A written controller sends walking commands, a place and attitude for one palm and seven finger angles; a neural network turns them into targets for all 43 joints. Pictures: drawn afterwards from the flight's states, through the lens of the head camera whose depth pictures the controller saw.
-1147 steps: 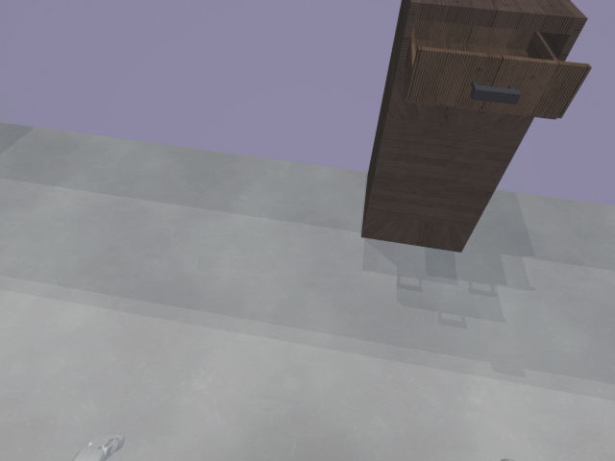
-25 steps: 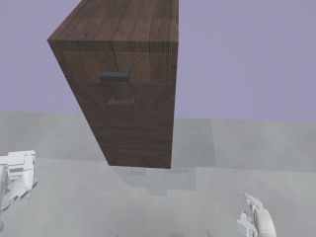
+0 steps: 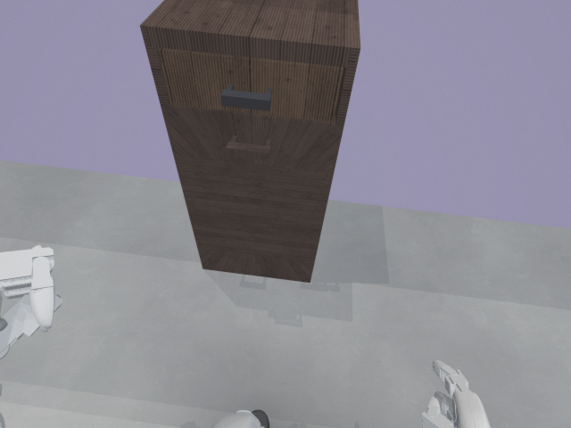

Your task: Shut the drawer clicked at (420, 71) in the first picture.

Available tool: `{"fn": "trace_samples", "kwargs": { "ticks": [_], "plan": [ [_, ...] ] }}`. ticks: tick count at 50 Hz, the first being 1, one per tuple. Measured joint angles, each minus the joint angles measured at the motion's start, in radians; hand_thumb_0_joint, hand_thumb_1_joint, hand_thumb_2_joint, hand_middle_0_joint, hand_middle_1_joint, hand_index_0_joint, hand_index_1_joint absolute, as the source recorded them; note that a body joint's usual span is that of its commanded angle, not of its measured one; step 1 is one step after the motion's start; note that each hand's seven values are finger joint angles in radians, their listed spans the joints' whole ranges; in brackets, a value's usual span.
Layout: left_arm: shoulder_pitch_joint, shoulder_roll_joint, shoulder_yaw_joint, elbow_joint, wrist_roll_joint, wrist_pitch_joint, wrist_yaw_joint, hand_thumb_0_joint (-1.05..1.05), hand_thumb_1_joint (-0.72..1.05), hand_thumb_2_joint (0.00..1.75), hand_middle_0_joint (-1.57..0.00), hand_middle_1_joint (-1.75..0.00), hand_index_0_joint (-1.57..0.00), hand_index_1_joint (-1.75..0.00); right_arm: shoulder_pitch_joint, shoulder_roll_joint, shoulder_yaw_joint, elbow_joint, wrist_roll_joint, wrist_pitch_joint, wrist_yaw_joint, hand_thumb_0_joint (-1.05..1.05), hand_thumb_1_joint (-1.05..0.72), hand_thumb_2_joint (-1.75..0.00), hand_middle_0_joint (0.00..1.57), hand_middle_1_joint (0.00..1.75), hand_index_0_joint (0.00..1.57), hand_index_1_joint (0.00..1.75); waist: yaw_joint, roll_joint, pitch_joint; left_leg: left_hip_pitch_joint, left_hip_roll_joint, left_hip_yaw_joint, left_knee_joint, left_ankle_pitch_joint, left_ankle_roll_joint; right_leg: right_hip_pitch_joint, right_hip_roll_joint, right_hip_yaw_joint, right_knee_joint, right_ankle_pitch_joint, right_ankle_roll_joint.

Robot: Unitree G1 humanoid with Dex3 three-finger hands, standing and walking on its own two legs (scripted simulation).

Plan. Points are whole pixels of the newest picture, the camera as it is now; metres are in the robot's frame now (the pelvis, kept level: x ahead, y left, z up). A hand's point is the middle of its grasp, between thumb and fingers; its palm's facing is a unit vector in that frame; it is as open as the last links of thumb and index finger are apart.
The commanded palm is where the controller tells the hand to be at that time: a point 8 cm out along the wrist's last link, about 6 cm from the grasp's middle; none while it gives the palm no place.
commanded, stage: step back with the hand held close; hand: left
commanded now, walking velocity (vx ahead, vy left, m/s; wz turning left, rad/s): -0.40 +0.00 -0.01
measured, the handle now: (248, 95) +0.74 +0.12 +0.06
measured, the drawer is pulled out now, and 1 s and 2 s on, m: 0.00 0.00 0.00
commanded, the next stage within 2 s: stop stepping back and stand still in 0.28 s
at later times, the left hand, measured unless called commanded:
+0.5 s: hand out of the picture +0.07 +0.23 +0.18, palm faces +0.24 -0.87 -0.44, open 3.2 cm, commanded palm +0.01 +0.28 +0.19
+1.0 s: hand out of the picture -0.07 +0.23 +0.19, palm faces +0.26 -0.85 -0.46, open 3.2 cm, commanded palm -0.13 +0.29 +0.19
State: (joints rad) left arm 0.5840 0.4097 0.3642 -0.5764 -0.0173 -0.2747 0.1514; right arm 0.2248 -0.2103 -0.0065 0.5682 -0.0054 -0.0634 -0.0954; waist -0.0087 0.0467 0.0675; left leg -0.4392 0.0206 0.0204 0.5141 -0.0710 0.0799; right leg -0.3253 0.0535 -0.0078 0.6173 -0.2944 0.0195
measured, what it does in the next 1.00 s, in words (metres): walks backwards: right foot, then left foot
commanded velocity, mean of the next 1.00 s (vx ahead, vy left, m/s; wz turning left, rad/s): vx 0.07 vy -0.03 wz -0.02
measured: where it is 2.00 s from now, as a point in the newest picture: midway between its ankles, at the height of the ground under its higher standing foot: outside the picture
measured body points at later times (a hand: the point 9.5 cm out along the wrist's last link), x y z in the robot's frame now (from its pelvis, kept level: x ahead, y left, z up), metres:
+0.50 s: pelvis -0.14 +0.01 +0.00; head -0.13 +0.04 +0.45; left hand +0.06 +0.28 +0.20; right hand +0.04 -0.22 -0.04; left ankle +0.03 +0.08 -0.73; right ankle -0.15 -0.11 -0.69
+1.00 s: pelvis -0.28 +0.02 +0.01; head -0.30 +0.04 +0.46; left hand -0.09 +0.27 +0.22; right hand -0.20 -0.22 -0.08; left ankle -0.23 +0.15 -0.73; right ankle -0.25 -0.09 -0.68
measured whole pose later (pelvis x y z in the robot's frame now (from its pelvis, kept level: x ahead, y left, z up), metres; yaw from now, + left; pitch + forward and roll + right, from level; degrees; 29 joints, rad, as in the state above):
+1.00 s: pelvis -0.28 +0.02 +0.01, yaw -5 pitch -2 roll -1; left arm 0.66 0.42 0.38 -0.63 0.00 -0.25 0.15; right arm 0.34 -0.13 0.01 0.65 -0.01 -0.14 -0.04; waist -0.07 -0.03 -0.04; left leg -0.28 0.08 0.01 0.51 -0.24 0.01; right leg -0.46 -0.01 -0.11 0.90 -0.39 -0.02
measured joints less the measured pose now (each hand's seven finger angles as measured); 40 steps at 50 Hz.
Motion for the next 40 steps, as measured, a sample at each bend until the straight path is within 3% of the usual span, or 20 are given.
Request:
{"fn": "trace_samples", "kwargs": {
  "ticks": [3,5,7,9,12,14,16,18,20,22,25,27,29,30,32,34,37,39,40],
  "plan": [
    [-0.016,0.026,0.028,-0.001,0.000,-0.008,-0.006,0.01,0.88,0.89,-1.41,-1.60,-1.41,-1.60,0.010,0.018,-0.005,0.009,-0.005,-0.012,0.010,0.01,-0.90,-0.89,0.20,0.30,0.20,0.30,-0.012,0.003,-0.025,-0.029,0.004,-0.002,-0.038,0.027,0.004,0.018,0.033,-0.002,0.122,-0.081,-0.016],
    [0.003,0.040,0.054,-0.010,-0.014,-0.013,-0.004,0.01,0.88,0.89,-1.41,-1.60,-1.41,-1.60,0.008,0.029,-0.005,0.012,-0.006,-0.019,0.021,0.01,-0.90,-0.89,0.20,0.30,0.20,0.30,-0.009,-0.006,-0.051,-0.056,0.005,0.016,-0.072,0.045,-0.003,0.065,0.039,-0.014,0.100,-0.136,-0.030],
    [0.035,0.047,0.076,-0.028,-0.036,-0.016,-0.002,0.01,0.88,0.89,-1.41,-1.60,-1.41,-1.60,-0.008,0.037,-0.003,0.012,-0.007,-0.026,0.032,0.01,-0.90,-0.89,0.20,0.30,0.20,0.30,0.009,-0.024,-0.072,-0.090,0.003,0.046,-0.097,0.074,-0.019,0.132,0.030,-0.021,-0.021,-0.167,-0.047],
    [0.050,0.031,0.075,-0.038,-0.047,-0.025,-0.001,0.01,0.88,0.89,-1.41,-1.60,-1.41,-1.60,-0.051,0.032,-0.003,0.021,-0.005,-0.028,0.042,0.01,-0.90,-0.89,0.20,0.30,0.20,0.30,0.043,-0.027,-0.064,-0.136,0.013,0.070,-0.052,0.037,-0.048,0.149,0.026,0.007,-0.111,-0.102,-0.061],
    [0.043,-0.014,0.009,-0.018,-0.035,-0.025,-0.007,0.01,0.88,0.89,-1.41,-1.60,-1.41,-1.60,-0.073,0.026,-0.003,0.066,0.000,-0.014,0.043,0.01,-0.90,-0.89,0.20,0.30,0.20,0.30,0.071,-0.018,-0.056,-0.119,0.000,0.031,0.120,-0.151,-0.079,0.155,0.027,0.037,-0.111,-0.064,-0.040],
    [0.038,-0.023,-0.016,-0.017,-0.027,-0.006,-0.017,0.01,0.88,0.89,-1.41,-1.60,-1.41,-1.60,-0.058,0.031,0.008,0.066,0.004,-0.005,0.035,0.01,-0.90,-0.89,0.20,0.30,0.20,0.30,0.076,-0.044,-0.079,-0.039,-0.011,0.033,0.107,-0.075,-0.076,0.153,0.010,0.056,-0.111,-0.057,-0.026],
    [-0.006,-0.020,-0.026,-0.013,-0.026,0.014,-0.026,0.01,0.88,0.89,-1.41,-1.60,-1.41,-1.60,-0.062,0.029,0.013,0.053,0.005,-0.004,0.023,0.01,-0.90,-0.89,0.20,0.30,0.20,0.30,0.062,-0.056,-0.076,0.023,-0.022,0.031,0.015,-0.020,-0.035,0.118,0.002,0.052,-0.055,-0.052,-0.011],
    [-0.073,-0.005,-0.023,0.017,-0.029,0.016,-0.029,0.01,0.88,0.89,-1.41,-1.60,-1.41,-1.60,-0.094,0.035,0.010,0.045,-0.003,-0.016,0.027,0.01,-0.90,-0.89,0.20,0.30,0.20,0.30,0.054,-0.074,-0.036,0.043,-0.030,0.048,-0.031,-0.009,-0.008,0.050,0.003,0.073,0.076,-0.137,-0.011],
    [-0.096,0.012,-0.011,0.039,-0.038,0.023,-0.034,0.01,0.88,0.89,-1.41,-1.60,-1.41,-1.60,-0.119,0.038,0.013,0.026,-0.016,-0.032,0.039,0.01,-0.90,-0.89,0.20,0.30,0.20,0.30,0.036,-0.066,-0.013,0.045,-0.013,0.056,-0.063,0.028,-0.003,-0.019,0.026,0.081,0.201,-0.219,-0.014],
    [-0.076,0.028,0.004,0.029,-0.045,0.037,-0.034,0.01,0.88,0.89,-1.41,-1.60,-1.41,-1.60,-0.122,0.043,0.013,0.001,-0.018,-0.042,0.052,0.01,-0.90,-0.89,0.20,0.30,0.20,0.30,0.016,-0.056,0.000,0.046,0.007,0.059,-0.093,0.067,-0.004,-0.053,0.035,0.064,0.262,-0.221,-0.016],
    [0.005,0.045,0.022,-0.024,-0.049,0.056,-0.031,0.01,0.88,0.89,-1.41,-1.60,-1.41,-1.60,-0.087,0.047,0.009,-0.035,-0.011,-0.038,0.062,0.01,-0.90,-0.89,0.20,0.30,0.20,0.30,-0.008,-0.049,-0.014,0.034,0.026,0.061,-0.121,0.089,-0.014,-0.022,0.018,0.006,0.210,-0.203,-0.029],
    [0.053,0.055,0.030,-0.055,-0.046,0.066,-0.027,0.01,0.88,0.89,-1.41,-1.60,-1.41,-1.60,-0.051,0.045,0.004,-0.045,-0.008,-0.029,0.060,0.01,-0.90,-0.89,0.20,0.30,0.20,0.30,-0.022,-0.050,-0.036,0.003,0.023,0.055,-0.115,0.032,-0.032,0.047,0.010,-0.033,0.109,-0.220,-0.045],
    [0.092,0.070,0.046,-0.091,-0.040,0.076,-0.018,0.01,0.88,0.89,-1.41,-1.60,-1.41,-1.60,-0.024,0.037,0.000,-0.044,0.000,-0.017,0.055,0.00,-0.90,-0.89,0.20,0.30,0.20,0.30,-0.017,-0.073,-0.063,-0.082,0.004,0.062,-0.005,-0.150,-0.075,0.096,-0.010,-0.036,-0.033,-0.225,-0.081],
    [0.099,0.059,0.042,-0.105,-0.038,0.081,-0.015,0.01,0.88,0.89,-1.41,-1.60,-1.41,-1.60,-0.022,0.026,-0.004,-0.026,0.001,-0.008,0.051,0.00,-0.90,-0.89,0.20,0.30,0.20,0.30,-0.002,-0.072,-0.062,-0.130,-0.003,0.037,0.136,-0.220,-0.089,0.075,-0.014,-0.034,-0.034,-0.143,-0.086],
    [0.108,0.036,0.033,-0.123,-0.036,0.086,-0.021,0.01,0.88,0.89,-1.41,-1.60,-1.41,-1.60,-0.006,0.008,-0.011,0.030,-0.005,0.011,0.046,0.00,-0.90,-0.89,0.20,0.30,0.20,0.30,0.024,-0.083,-0.077,-0.195,-0.026,0.009,0.436,-0.236,-0.105,0.042,-0.042,-0.041,-0.027,-0.013,-0.088],
    [0.093,0.013,0.026,-0.104,-0.029,0.080,-0.021,0.01,0.88,0.89,-1.41,-1.60,-1.41,-1.60,0.028,0.002,-0.015,0.078,-0.002,0.023,0.035,0.01,-0.90,-0.89,0.20,0.30,0.20,0.30,0.041,-0.097,-0.116,-0.177,-0.021,0.015,0.567,-0.241,-0.103,0.028,-0.067,-0.049,-0.041,0.000,-0.063],
    [0.039,-0.026,0.022,-0.031,-0.012,0.070,-0.001,0.01,0.88,0.89,-1.41,-1.60,-1.41,-1.60,0.077,-0.001,-0.012,0.109,-0.001,0.007,0.011,0.01,-0.90,-0.89,0.20,0.30,0.20,0.30,0.051,-0.107,-0.173,-0.018,0.021,0.037,0.411,-0.307,-0.071,-0.003,-0.099,-0.081,-0.050,-0.052,-0.058],
    [-0.011,-0.051,0.016,0.007,-0.008,0.071,0.016,0.01,0.88,0.89,-1.41,-1.60,-1.41,-1.60,0.091,-0.018,-0.010,0.097,0.000,-0.026,-0.003,0.01,-0.90,-0.89,0.20,0.30,0.20,0.30,0.036,-0.088,-0.176,0.129,0.039,0.030,0.174,-0.340,-0.052,-0.044,-0.107,-0.104,-0.002,-0.087,-0.059],
    [-0.045,-0.055,0.014,0.021,-0.006,0.070,0.023,0.01,0.88,0.89,-1.41,-1.60,-1.41,-1.60,0.085,-0.024,-0.012,0.088,-0.001,-0.045,-0.009,0.01,-0.90,-0.89,0.20,0.30,0.20,0.30,0.017,-0.080,-0.159,0.156,0.037,0.014,0.102,-0.318,-0.050,-0.080,-0.109,-0.102,0.065,-0.130,-0.050]
  ]
}}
